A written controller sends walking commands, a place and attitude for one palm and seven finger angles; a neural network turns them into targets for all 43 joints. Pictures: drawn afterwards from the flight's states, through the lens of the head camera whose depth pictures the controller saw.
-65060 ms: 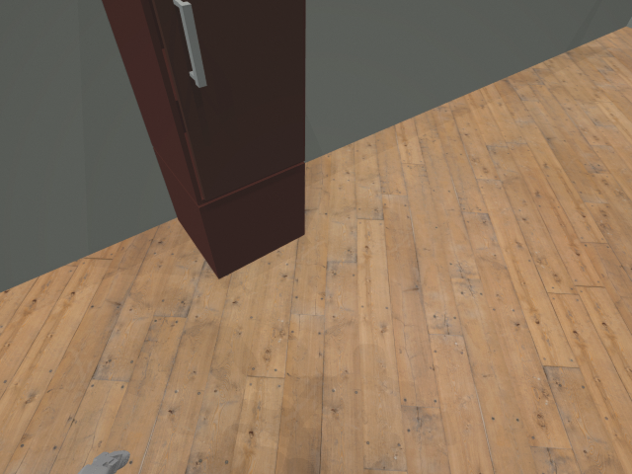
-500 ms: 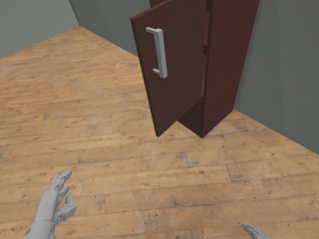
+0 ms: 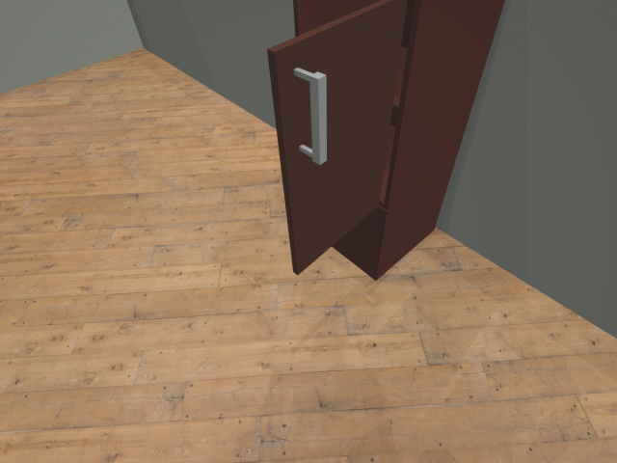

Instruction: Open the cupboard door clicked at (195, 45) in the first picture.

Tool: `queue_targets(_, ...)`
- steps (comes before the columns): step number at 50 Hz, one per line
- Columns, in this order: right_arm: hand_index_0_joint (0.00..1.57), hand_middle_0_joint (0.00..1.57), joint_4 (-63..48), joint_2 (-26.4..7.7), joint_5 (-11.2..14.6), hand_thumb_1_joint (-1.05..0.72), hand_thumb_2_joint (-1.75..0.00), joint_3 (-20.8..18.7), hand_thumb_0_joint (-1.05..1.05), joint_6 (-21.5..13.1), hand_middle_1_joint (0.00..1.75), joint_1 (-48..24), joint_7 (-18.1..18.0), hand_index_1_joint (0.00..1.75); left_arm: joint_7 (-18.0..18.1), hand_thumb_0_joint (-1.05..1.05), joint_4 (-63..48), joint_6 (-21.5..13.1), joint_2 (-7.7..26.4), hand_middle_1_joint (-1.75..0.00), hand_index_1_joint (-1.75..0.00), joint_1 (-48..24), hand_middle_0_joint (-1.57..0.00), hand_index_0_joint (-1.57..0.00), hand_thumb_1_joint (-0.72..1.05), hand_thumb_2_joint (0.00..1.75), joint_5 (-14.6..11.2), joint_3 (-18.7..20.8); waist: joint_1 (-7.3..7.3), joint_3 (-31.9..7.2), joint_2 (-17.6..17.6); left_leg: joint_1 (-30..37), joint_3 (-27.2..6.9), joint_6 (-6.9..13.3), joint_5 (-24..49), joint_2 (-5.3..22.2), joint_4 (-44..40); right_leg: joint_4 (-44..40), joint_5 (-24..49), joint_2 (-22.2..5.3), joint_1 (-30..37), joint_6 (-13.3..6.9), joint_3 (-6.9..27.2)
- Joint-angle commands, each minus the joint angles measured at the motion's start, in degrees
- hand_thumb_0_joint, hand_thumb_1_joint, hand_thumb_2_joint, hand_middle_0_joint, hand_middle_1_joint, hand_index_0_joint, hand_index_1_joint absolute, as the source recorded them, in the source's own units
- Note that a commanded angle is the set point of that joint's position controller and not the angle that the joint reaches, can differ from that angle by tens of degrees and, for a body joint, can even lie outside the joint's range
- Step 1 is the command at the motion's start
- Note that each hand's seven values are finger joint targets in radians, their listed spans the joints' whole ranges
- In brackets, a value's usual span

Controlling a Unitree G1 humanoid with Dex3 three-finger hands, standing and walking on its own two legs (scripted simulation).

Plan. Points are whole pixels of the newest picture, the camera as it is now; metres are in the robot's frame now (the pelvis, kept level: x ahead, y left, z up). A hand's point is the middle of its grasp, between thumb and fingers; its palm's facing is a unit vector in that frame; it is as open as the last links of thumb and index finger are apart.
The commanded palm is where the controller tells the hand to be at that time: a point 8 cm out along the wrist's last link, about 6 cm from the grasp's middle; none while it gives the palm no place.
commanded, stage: let the arm hang, fingers relaxed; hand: left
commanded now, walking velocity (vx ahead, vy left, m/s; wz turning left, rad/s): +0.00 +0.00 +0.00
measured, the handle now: (310, 118) +0.66 +0.03 +0.12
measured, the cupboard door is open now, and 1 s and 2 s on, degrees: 94 94 94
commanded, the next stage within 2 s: look to check the result in 0.46 s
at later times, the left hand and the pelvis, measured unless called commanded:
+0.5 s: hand out of the picture +0.00 +0.17 -0.17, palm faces +0.02 -0.98 -0.19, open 7.4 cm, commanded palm none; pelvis +0.01 +0.01 +0.00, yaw -1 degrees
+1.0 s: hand out of the picture +0.04 +0.19 -0.17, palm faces +0.00 -0.98 -0.22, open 7.4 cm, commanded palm none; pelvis +0.03 +0.02 +0.00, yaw -2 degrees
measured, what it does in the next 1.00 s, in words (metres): stands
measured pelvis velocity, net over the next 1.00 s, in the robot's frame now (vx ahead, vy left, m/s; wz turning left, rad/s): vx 0.03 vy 0.02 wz -0.03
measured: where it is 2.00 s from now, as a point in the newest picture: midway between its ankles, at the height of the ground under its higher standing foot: outside the picture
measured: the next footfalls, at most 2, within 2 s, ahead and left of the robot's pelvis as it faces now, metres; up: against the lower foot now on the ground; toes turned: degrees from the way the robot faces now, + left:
none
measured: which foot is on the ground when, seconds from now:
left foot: down 0.00-1.00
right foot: down 0.00-1.00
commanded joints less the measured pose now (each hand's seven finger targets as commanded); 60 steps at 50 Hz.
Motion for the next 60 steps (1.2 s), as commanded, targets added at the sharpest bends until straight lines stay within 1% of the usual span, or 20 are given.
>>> queue_targets(1, 0.2, 0.2, 0.5, -3.9, -0.1, -0.9, -0.9, -0.3, 0.0, -0.8, 0.3, 5.7, -0.3, 0.3, 0.6, 0.0, -0.7, -1.2, 5.4, -0.3, -0.3, 0.3, -0.2, -0.2, 0.9, 0.9, -0.4, 1.1, -0.61, 4.3, -5.4, -4.4, -3.5, 1.9, -1.5, 4.1, -5.1, -7.8, -10.9, -9.6, 0.2, 1.9, 12.0)
queue_targets(2, 0.2, 0.2, 0.9, -3.7, 0.0, -0.9, -0.9, -0.2, 0.0, -0.9, 0.3, 5.5, -0.3, 0.3, 0.7, 0.0, -0.4, -1.2, 5.3, -0.3, -0.3, 0.6, -0.2, -0.2, 0.9, 0.9, -0.4, 1.1, -0.32, 4.5, -3.7, -4.6, -3.5, 2.0, -1.4, 4.2, -5.4, -7.3, -10.3, -9.5, 0.3, 1.9, 11.7)
queue_targets(4, 0.2, 0.2, 1.6, -3.1, -0.1, -0.9, -0.9, 0.0, 0.0, -1.0, 0.3, 5.8, -0.4, 0.3, 0.8, 0.0, 0.0, -1.2, 4.9, -0.3, -0.3, 1.0, -0.2, -0.2, 0.9, 0.9, -0.5, 1.0, -0.18, 4.7, -3.1, -5.4, -3.6, 2.0, -1.4, 4.4, -6.1, -6.4, -8.6, -9.3, 1.3, 1.8, 11.8)
queue_targets(10, 0.2, 0.2, 2.9, -2.1, 0.0, -0.9, -0.9, 0.2, 0.0, -1.4, 0.3, 5.9, -0.6, 0.3, 1.0, 0.0, 1.1, -1.2, 3.9, -0.3, -0.3, 1.8, -0.2, -0.2, 0.9, 0.9, -0.5, 0.9, 0.15, 4.5, -3.2, -5.2, -3.8, 2.0, 0.0, 4.5, -7.0, -4.4, -4.9, -9.0, 2.4, 1.6, 11.1)
queue_targets(13, 0.2, 0.2, 3.3, -1.5, 0.0, -0.9, -0.9, 0.2, 0.0, -1.3, 0.3, 5.9, -0.7, 0.3, 1.1, 0.0, 1.3, -1.0, 3.7, -0.3, -0.3, 1.7, -0.2, -0.2, 0.9, 0.9, -0.5, 0.9, 0.04, 6.0, -2.3, -5.6, -3.7, 2.0, -0.9, 4.6, -7.1, -4.2, -5.5, -8.8, 1.2, 1.7, 10.9)
queue_targets(16, 0.2, 0.2, 3.4, -1.4, 0.0, -0.9, -0.9, 0.2, 0.0, -1.5, 0.3, 5.9, -0.8, 0.3, 1.1, 0.0, 1.4, -1.1, 3.3, -0.3, -0.3, 1.9, -0.2, -0.2, 0.9, 0.9, -0.4, 0.9, 0.06, 5.5, -1.0, -5.6, -3.8, 2.0, -0.3, 4.7, -7.4, -3.6, -3.7, -8.7, 2.1, 1.6, 11.1)
queue_targets(19, 0.2, 0.2, 3.3, -1.4, 0.1, -0.9, -0.9, 0.1, 0.0, -1.5, 0.3, 5.9, -0.8, 0.3, 1.1, 0.0, 1.4, -1.2, 3.2, -0.3, -0.3, 2.3, -0.2, -0.2, 0.9, 0.9, -0.4, 0.9, 0.02, 4.8, -1.7, -5.2, -3.8, 2.1, 0.0, 4.7, -7.2, -3.4, -3.2, -8.7, 2.3, 1.7, 11.0)
queue_targets(21, 0.2, 0.2, 3.4, -1.7, 0.1, -0.9, -0.9, 0.0, 0.0, -1.6, 0.3, 5.6, -0.8, 0.3, 1.1, 0.0, 1.4, -1.2, 3.3, -0.3, -0.3, 2.2, -0.2, -0.2, 0.9, 0.9, -0.4, 0.8, -0.04, 4.2, -1.3, -4.3, -3.8, 2.1, 0.9, 4.8, -7.1, -3.1, -2.0, -8.8, 2.5, 1.6, 10.9)
queue_targets(22, 0.2, 0.2, 3.1, -2.0, 0.3, -0.9, -0.9, -0.1, 0.0, -1.6, 0.3, 5.4, -0.8, 0.3, 1.2, 0.0, 1.4, -1.3, 3.4, -0.3, -0.3, 2.4, -0.2, -0.2, 0.9, 0.9, -0.3, 0.9, -0.03, 4.0, -2.2, -3.8, -3.8, 2.1, 1.5, 4.9, -6.8, -3.1, -1.6, -8.7, 2.3, 1.6, 10.6)
queue_targets(23, 0.2, 0.2, 3.3, -1.9, 0.2, -0.9, -0.9, 0.0, 0.0, -1.7, 0.3, 5.3, -0.8, 0.3, 1.1, 0.0, 1.4, -1.3, 3.4, -0.3, -0.3, 2.2, -0.2, -0.2, 0.9, 0.9, -0.3, 0.8, -0.13, 4.4, -1.9, -3.8, -3.7, 2.1, 1.6, 4.9, -6.9, -3.0, -1.3, -8.8, 2.2, 1.7, 10.7)
queue_targets(25, 0.2, 0.2, 3.3, -2.2, 0.2, -0.9, -0.9, -0.1, 0.0, -1.7, 0.3, 5.1, -0.8, 0.3, 1.1, 0.0, 1.3, -1.4, 3.4, -0.3, -0.3, 2.4, -0.2, -0.2, 0.9, 0.9, -0.4, 0.7, -0.22, 4.2, -2.8, -3.4, -3.8, 2.1, 1.9, 4.8, -6.7, -3.3, -0.9, -8.9, 2.3, 1.6, 10.9)
queue_targets(26, 0.2, 0.2, 3.2, -2.3, 0.2, -0.9, -0.9, -0.2, 0.0, -1.7, 0.3, 5.0, -0.9, 0.3, 1.1, 0.0, 1.4, -1.5, 3.3, -0.3, -0.3, 2.3, -0.2, -0.2, 0.9, 0.9, -0.3, 0.8, -0.36, 3.4, -2.8, -2.7, -3.7, 2.1, 2.4, 4.9, -6.8, -3.0, -0.4, -8.8, 2.4, 1.6, 10.9)
queue_targets(29, 0.2, 0.2, 3.3, -2.6, 0.3, -0.9, -0.9, -0.2, 0.0, -1.8, 0.3, 4.5, -0.9, 0.3, 1.2, 0.0, 1.3, -1.6, 3.6, -0.3, -0.3, 2.1, -0.2, -0.2, 0.9, 0.9, -0.3, 0.7, -0.44, 3.8, -1.6, -2.4, -3.7, 2.0, 3.2, 5.2, -6.8, -2.9, 0.8, -8.8, 2.3, 1.7, 10.7)
queue_targets(35, 0.2, 0.2, 3.0, -3.6, 0.3, -0.9, -0.9, -0.3, 0.0, -1.9, 0.3, 3.2, -0.8, 0.3, 1.1, 0.0, 1.2, -1.7, 4.2, -0.3, -0.3, 2.0, -0.2, -0.2, 0.9, 0.9, -0.3, 0.8, -0.41, 3.9, -2.6, -1.8, -3.9, 2.1, 4.2, 5.2, -7.0, -2.8, 2.1, -8.9, 2.6, 1.7, 10.7)
queue_targets(39, 0.2, 0.2, 2.9, -4.2, 0.2, -0.9, -0.9, -0.3, 0.0, -1.9, 0.3, 2.3, -0.8, 0.3, 1.0, 0.0, 0.9, -1.7, 4.6, -0.3, -0.3, 1.2, -0.2, -0.2, 0.9, 0.9, -0.3, 0.8, -0.43, 4.5, -2.1, -1.9, -4.0, 2.1, 3.9, 5.3, -7.2, -3.1, 1.7, -8.8, 2.4, 1.7, 10.9)
queue_targets(44, 0.2, 0.2, 2.7, -5.5, 0.3, -0.9, -0.9, -0.4, 0.0, -2.2, 0.3, 1.0, -0.8, 0.3, 0.9, 0.0, 0.5, -1.9, 5.7, -0.3, -0.3, 0.5, -0.2, -0.2, 0.9, 0.9, -0.2, 1.0, -0.38, 2.5, -1.5, -0.5, -4.1, 2.1, 6.6, 5.6, -7.1, -2.4, 4.8, -9.0, 3.7, 1.6, 10.7)
queue_targets(46, 0.2, 0.2, 2.6, -6.0, 0.3, -0.9, -0.9, -0.5, 0.0, -2.2, 0.3, 0.4, -0.8, 0.3, 0.8, 0.0, 0.4, -1.9, 6.1, -0.3, -0.3, 0.0, -0.2, -0.2, 0.9, 0.9, -0.3, 0.9, -0.37, 2.7, -1.8, -0.4, -4.0, 2.0, 6.5, 5.7, -7.4, -2.4, 5.0, -9.0, 3.7, 1.7, 10.6)
queue_targets(47, 0.2, 0.2, 2.4, -6.4, 0.4, -0.9, -0.9, -0.7, 0.0, -2.2, 0.3, 0.1, -0.8, 0.3, 0.9, 0.0, 0.2, -1.9, 6.5, -0.3, -0.3, -0.1, -0.2, -0.2, 0.9, 0.9, -0.2, 1.2, -0.27, 2.9, -3.0, -0.3, -4.1, 2.1, 6.6, 5.7, -7.3, -2.5, 5.0, -8.8, 3.4, 1.6, 10.5)
queue_targets(56, 0.2, 0.2, 2.4, -8.4, 0.2, -0.9, -0.9, -0.9, 0.0, -2.3, 0.3, -1.7, -0.6, 0.3, 0.7, 0.0, -0.4, -2.2, 8.5, -0.3, -0.3, -2.3, -0.2, -0.2, 0.9, 0.9, -0.3, 1.3, -0.35, 1.2, -3.1, 0.9, -4.1, 2.0, 7.6, 5.8, -7.6, -2.8, 7.9, -9.4, 5.4, 1.4, 11.2)
queue_targets(60, 0.2, 0.2, 2.3, -9.2, 0.2, -0.9, -0.9, -0.9, 0.0, -2.2, 0.3, -2.8, -0.5, 0.3, 0.6, 0.0, -0.6, -2.2, 9.5, -0.3, -0.3, -3.2, -0.2, -0.2, 0.9, 0.9, -0.3, 1.4, -0.26, 2.4, -2.2, 0.7, -4.2, 1.9, 7.2, 5.9, -8.1, -3.4, 7.1, -9.4, 4.9, 1.4, 11.4)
